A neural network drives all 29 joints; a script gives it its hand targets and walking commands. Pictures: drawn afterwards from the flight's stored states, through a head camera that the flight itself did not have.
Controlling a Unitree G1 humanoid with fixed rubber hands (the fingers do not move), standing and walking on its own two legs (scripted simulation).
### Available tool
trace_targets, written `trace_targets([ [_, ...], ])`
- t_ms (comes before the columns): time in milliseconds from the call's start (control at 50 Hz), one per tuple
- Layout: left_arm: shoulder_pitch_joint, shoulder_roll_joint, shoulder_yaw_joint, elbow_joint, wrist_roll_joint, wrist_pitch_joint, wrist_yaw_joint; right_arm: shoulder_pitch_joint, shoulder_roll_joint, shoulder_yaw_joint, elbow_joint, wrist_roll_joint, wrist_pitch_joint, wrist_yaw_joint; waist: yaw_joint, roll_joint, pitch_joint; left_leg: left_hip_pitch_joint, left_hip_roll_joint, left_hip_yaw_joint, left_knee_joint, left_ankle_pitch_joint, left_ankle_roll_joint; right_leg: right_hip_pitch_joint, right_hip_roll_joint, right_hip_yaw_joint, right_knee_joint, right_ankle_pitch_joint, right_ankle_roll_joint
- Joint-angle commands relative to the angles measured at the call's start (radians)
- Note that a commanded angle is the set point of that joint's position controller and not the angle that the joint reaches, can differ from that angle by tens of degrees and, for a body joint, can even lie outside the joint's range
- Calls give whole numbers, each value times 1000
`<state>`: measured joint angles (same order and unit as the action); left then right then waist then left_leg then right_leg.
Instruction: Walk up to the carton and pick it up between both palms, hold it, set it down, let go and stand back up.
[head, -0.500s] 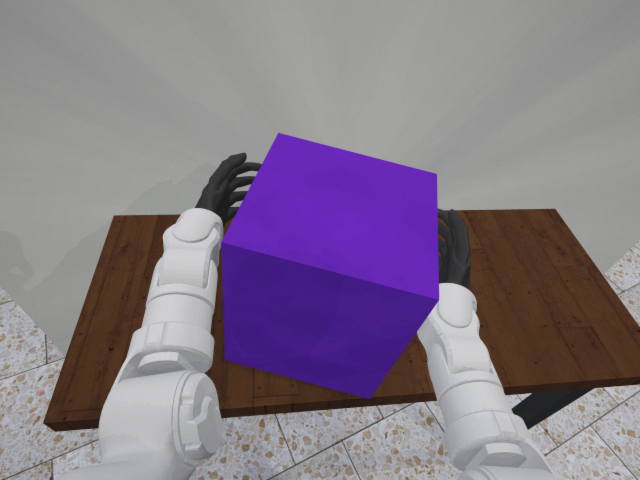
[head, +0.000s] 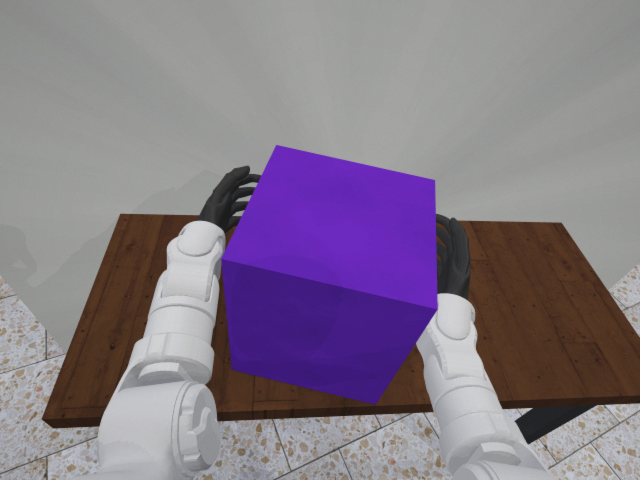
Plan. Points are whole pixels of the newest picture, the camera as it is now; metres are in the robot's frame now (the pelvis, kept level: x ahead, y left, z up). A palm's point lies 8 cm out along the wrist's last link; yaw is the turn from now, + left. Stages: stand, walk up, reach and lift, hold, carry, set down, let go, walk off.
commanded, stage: set down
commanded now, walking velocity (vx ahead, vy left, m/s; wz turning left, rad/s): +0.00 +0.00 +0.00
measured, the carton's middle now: (327, 279) +0.38 -0.03 +0.05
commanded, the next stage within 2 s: none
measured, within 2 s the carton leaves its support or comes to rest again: rests again in 0.84 s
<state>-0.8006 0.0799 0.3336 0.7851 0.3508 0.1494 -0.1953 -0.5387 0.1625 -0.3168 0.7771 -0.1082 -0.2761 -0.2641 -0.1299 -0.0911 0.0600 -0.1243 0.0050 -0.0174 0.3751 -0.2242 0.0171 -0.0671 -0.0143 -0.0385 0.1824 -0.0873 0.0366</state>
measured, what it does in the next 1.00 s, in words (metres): stands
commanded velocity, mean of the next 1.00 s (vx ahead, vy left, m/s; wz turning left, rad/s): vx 0.00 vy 0.00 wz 0.00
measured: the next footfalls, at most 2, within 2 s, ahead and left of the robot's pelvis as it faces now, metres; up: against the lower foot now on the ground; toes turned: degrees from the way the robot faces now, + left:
none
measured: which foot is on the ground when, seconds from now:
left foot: down 0.00-1.00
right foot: down 0.00-1.00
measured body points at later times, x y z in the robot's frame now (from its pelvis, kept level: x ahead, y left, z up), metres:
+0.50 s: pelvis +0.00 +0.00 +0.00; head +0.03 +0.05 +0.45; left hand +0.45 +0.12 +0.10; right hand +0.36 -0.18 +0.09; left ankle -0.01 +0.10 -0.75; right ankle +0.01 -0.15 -0.75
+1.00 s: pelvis +0.01 +0.01 +0.00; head +0.06 +0.03 +0.44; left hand +0.47 +0.10 +0.06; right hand +0.36 -0.19 +0.04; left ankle -0.01 +0.10 -0.75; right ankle +0.01 -0.15 -0.75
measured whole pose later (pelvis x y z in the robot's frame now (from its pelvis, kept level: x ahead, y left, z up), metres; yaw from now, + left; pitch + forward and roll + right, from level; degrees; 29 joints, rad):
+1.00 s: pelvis +0.01 +0.01 +0.00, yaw -2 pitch +6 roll -2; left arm -0.81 0.16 0.17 0.95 0.11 0.04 -0.07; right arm -0.55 0.10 -0.20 0.86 -0.03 -0.28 -0.34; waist -0.14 -0.01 0.00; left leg -0.29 0.01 0.02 0.44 -0.26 0.03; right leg -0.25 -0.01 -0.01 0.26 -0.11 0.05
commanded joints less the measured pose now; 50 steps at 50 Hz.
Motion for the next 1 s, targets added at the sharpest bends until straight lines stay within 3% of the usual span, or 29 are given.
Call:
trace_targets([
  [0, -363, -506, -169, 62, 30, 21, -84, -444, 383, 232, -6, -86, -1, 38, -26, 158, -163, 55, -8, 100, -78, 165, -47, 55, 32, -107, 8, 58, 2],
  [120, -421, -471, -117, 76, 48, -7, -83, -442, 391, 166, -3, -143, -7, 39, -30, 128, -194, -3, -13, 115, -112, 10, -14, 69, 20, -106, 15, -8, 15],
  [240, -434, -455, -101, 75, 57, -39, -73, -416, 385, 114, 27, -189, -10, 47, -40, 129, -204, 19, -2, 112, -123, 8, -24, 56, 27, -123, 20, -10, 21],
  [400, -389, -466, -95, 77, 86, -50, -70, -388, 365, 109, 74, -186, -34, 60, -22, 177, -194, 110, 2, 108, -78, 205, -67, 24, 47, -135, 20, 53, 12],
  [580, -335, -402, -84, 65, 87, -44, -59, -337, 280, 84, 102, -167, -40, 53, -27, 168, -126, 128, 5, 107, -84, 218, -72, 30, 52, -134, 18, 50, 20],
  [640, -339, -287, -89, 42, 51, -58, -29, -319, 173, 62, 97, -143, -50, 32, -37, 160, -148, 124, 4, 110, -78, 220, -74, 31, 54, -129, 30, 64, 25],
  [700, -332, -96, -126, 9, -33, -71, 44, -287, -4, 47, 107, -73, -48, -18, -58, 158, -180, 112, 5, 110, -66, 188, -66, 22, 58, -113, 50, 86, 24],
  [740, -385, -80, -192, -5, -124, -76, 88, -369, -9, 86, 67, -7, -37, -38, -64, 161, -230, 71, 14, 95, -50, 172, -61, 2, 62, -103, 70, 101, 17],
  [780, -401, -94, -198, 32, -163, -87, 95, -416, 31, 103, 9, 2, -31, -40, -46, 153, -306, 43, 7, 102, -33, 165, -51, -13, 55, -91, 81, 116, 15],
  [840, -391, -8, -187, 51, -198, -132, 107, -403, -7, 109, -83, -6, -50, -53, -33, 150, -525, 56, -5, 111, 20, 271, -51, 13, 57, -73, 113, 230, 12],
  [880, -387, 76, -198, 35, -243, -152, 132, -382, -58, 158, -90, 52, -47, -76, -27, 157, -634, 56, -8, 104, 66, 377, -54, 39, 62, -53, 144, 340, 9],
  [920, -375, 91, -217, 9, -280, -149, 142, -366, -61, 209, -76, 119, -34, -92, -33, 172, -669, 65, -4, 87, 108, 493, -62, 42, 70, -43, 164, 430, 3],
  [980, -348, 106, -210, 5, -290, -124, 129, -333, -66, 243, -53, 169, -6, -102, -29, 178, -629, 83, -1, 78, 129, 564, -68, 21, 70, -37, 158, 452, -6],
])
